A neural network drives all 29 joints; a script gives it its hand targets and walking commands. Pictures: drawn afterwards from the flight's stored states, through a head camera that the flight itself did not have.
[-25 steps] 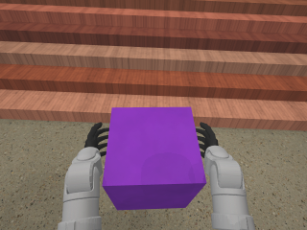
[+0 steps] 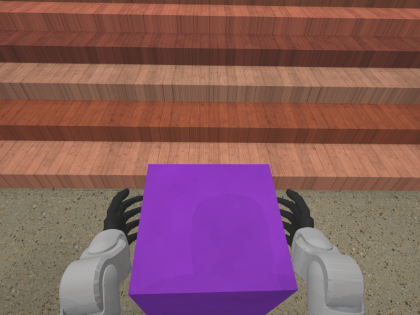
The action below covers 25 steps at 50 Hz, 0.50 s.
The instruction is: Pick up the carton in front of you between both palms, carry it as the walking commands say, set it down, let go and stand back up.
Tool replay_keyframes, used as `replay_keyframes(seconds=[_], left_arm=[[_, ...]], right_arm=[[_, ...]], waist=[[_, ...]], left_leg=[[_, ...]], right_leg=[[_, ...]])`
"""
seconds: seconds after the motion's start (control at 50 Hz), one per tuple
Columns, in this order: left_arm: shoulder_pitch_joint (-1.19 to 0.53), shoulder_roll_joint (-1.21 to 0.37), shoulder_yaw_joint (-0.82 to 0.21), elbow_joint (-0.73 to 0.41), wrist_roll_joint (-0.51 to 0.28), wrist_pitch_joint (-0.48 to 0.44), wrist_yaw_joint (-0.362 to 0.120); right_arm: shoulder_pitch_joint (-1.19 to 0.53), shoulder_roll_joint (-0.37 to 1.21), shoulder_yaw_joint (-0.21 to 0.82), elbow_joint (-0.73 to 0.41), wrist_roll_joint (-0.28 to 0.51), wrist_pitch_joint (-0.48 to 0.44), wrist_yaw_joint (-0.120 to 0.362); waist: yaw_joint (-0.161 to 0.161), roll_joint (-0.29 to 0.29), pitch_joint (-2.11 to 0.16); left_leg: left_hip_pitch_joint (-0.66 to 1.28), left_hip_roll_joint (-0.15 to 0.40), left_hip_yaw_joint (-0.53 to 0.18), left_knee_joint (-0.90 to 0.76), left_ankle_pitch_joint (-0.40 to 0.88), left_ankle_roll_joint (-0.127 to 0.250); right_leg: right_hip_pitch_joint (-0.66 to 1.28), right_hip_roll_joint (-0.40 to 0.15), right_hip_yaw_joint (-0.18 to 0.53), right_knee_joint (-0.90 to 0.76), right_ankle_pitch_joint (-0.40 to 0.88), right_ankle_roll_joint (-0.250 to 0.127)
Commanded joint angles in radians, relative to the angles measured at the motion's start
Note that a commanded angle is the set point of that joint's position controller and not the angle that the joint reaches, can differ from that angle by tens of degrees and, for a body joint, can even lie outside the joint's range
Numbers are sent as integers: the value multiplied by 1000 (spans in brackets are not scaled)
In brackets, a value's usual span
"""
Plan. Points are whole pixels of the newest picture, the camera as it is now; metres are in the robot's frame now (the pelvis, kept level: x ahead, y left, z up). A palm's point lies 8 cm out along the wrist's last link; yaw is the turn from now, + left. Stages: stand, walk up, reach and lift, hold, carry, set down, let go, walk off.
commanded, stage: carry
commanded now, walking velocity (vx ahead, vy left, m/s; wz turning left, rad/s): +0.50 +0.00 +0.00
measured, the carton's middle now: (208, 247) +0.24 +0.00 +0.02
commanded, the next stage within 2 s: none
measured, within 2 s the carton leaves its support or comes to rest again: neither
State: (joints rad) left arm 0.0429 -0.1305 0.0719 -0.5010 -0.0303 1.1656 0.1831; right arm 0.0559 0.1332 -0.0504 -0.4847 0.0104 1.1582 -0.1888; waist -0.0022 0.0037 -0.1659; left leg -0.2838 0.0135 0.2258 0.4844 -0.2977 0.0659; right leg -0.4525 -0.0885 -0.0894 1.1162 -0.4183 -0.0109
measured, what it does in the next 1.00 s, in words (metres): walks ahead: right foot, then left foot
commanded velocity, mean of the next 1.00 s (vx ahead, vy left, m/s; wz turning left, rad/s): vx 0.50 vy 0.00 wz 0.00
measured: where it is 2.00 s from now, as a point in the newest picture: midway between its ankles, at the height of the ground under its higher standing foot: (218, 114)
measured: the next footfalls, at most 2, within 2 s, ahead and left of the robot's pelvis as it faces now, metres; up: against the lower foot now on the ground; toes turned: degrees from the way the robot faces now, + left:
right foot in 0.28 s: +0.38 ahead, -0.11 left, +0.00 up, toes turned -9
left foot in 0.80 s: +0.72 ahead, +0.09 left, +0.00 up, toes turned +11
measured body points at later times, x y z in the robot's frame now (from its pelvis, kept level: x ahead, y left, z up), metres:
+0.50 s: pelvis +0.33 -0.05 +0.01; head +0.32 -0.06 +0.46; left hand +0.54 +0.13 +0.07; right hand +0.58 -0.17 +0.07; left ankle +0.28 +0.09 -0.66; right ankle +0.34 -0.11 -0.74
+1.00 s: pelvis +0.64 +0.03 +0.00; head +0.70 +0.04 +0.44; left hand +1.01 +0.19 +0.10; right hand +1.00 -0.13 +0.11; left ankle +0.69 +0.09 -0.74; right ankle +0.58 -0.10 -0.64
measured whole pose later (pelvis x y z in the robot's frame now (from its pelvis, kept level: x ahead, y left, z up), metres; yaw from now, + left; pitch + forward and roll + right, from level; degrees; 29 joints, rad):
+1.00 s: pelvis +0.64 +0.03 +0.00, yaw +2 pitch +5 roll +0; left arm -0.55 -0.09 0.28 -0.14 -0.02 1.05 0.25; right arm -0.52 0.11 -0.24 -0.15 0.05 1.05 -0.23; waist -0.06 -0.02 0.04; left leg -0.41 -0.01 0.19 0.52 -0.20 0.11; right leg -0.56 -0.04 -0.02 1.23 -0.35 -0.07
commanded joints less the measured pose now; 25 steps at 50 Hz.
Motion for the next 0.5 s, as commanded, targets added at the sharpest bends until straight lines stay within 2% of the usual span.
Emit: replay_keyframes(seconds=[0.0,0.06,0.12,0.18,0.22,0.24,0.26,0.28,0.3,0.32,0.34,0.36,0.38,0.4,0.42,0.48], left_arm=[[-314,-647,-499,-62,-138,-29,-10],[-260,-662,-491,-29,-97,-42,-6],[-233,-661,-516,-47,-80,-46,-20],[-271,-645,-541,-81,-84,-46,-31],[-265,-642,-553,-91,-95,-47,-36],[-252,-641,-556,-85,-98,-48,-38],[-241,-636,-554,-81,-99,-49,-39],[-232,-633,-550,-79,-98,-49,-40],[-249,-625,-549,-78,-100,-50,-44],[-242,-658,-563,-76,-121,-49,-52],[-272,-689,-586,-100,-142,-53,-63],[-296,-729,-605,-100,-151,-63,-75],[-318,-757,-618,-107,-156,-73,-87],[-327,-774,-628,-105,-161,-82,-97],[-326,-780,-633,-96,-162,-88,-106],[-290,-740,-621,-70,-153,-100,-119]], right_arm=[[-401,630,511,-160,172,-34,4],[-372,623,540,-155,185,-35,26],[-337,628,566,-150,196,-38,54],[-331,619,563,-136,185,-41,68],[-325,616,560,-146,176,-40,70],[-318,610,560,-148,171,-38,69],[-304,600,560,-152,165,-38,67],[-311,584,561,-161,161,-36,65],[-301,590,570,-189,155,-33,65],[-319,605,577,-177,162,-34,67],[-308,649,578,-157,158,-41,70],[-307,686,574,-143,148,-49,76],[-305,721,576,-128,140,-60,82],[-297,746,574,-113,127,-71,87],[-284,757,570,-97,112,-81,88],[-250,750,562,-69,78,-98,79]], waist=[[-16,43,-88],[-13,75,-49],[-16,129,9],[-16,175,51],[-3,185,11],[11,173,-40],[24,128,-106],[46,20,-168],[39,-249,-234],[31,-246,-190],[24,-177,-176],[20,-74,-172],[16,-15,-150],[11,-35,-152],[10,-60,-154],[13,-109,-101]], left_leg=[[325,314,-383,-294,230,85],[320,264,-261,-310,306,70],[296,221,-159,-294,429,49],[267,224,-114,-299,498,37],[276,214,-54,-176,688,17],[257,191,-3,-40,756,-3],[179,157,20,144,704,-28],[17,125,5,378,481,-54],[-261,-9,-44,695,100,-101],[-363,-15,-173,836,-149,-80],[-382,49,-222,883,-128,-53],[-369,91,-230,842,-78,-40],[-346,120,-228,766,-17,-36],[-308,132,-225,692,24,-36],[-283,123,-201,638,50,-37],[-296,116,-147,469,91,-55]], right_leg=[[-283,-39,22,-94,116,-3],[-258,-8,-30,-288,218,12],[-188,32,-102,-481,290,11],[-71,49,-148,-564,374,-15],[73,83,-184,-580,365,-31],[209,126,-224,-607,321,-32],[393,134,-223,-622,248,-32],[554,-28,23,-678,72,-59],[708,-304,549,-844,-102,-214],[668,-342,645,-937,80,-239],[621,-323,524,-909,212,-218],[551,-295,427,-887,283,-186],[474,-266,339,-898,306,-155],[430,-243,266,-915,264,-118],[404,-221,213,-933,229,-102],[371,-196,119,-995,159,-106]])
